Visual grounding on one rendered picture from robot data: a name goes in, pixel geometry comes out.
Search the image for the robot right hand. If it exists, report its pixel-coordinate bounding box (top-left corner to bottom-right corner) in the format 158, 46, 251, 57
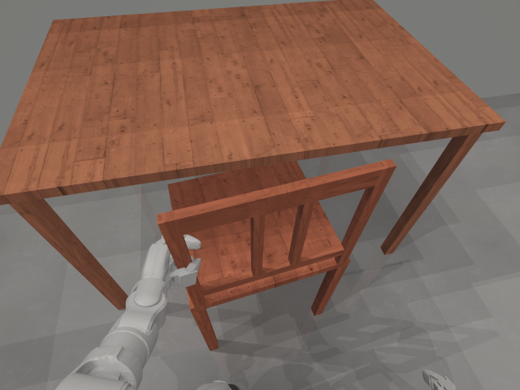
422, 370, 456, 390

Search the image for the table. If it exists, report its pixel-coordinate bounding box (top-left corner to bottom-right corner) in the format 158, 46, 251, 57
0, 0, 506, 310

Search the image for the left robot forearm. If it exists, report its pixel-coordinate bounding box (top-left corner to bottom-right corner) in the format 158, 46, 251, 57
55, 278, 167, 390

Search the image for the chair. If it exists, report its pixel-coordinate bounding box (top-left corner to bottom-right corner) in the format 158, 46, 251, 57
156, 159, 397, 351

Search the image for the robot left upper arm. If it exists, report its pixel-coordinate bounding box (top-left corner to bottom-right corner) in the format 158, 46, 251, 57
59, 373, 136, 390

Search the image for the robot left hand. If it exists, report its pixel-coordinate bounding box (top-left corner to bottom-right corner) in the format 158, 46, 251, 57
140, 234, 201, 291

